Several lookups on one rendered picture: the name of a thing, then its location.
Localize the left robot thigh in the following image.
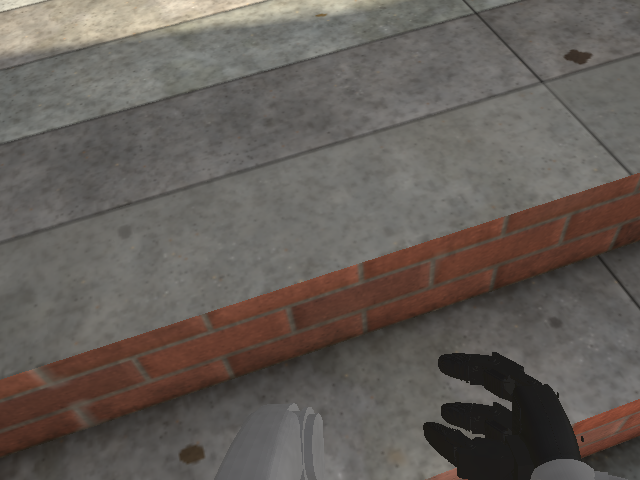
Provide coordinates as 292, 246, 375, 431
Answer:
214, 403, 325, 480

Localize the robot right forearm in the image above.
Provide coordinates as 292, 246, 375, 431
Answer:
530, 459, 595, 480

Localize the robot right hand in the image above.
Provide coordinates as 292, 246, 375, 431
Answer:
423, 352, 584, 480

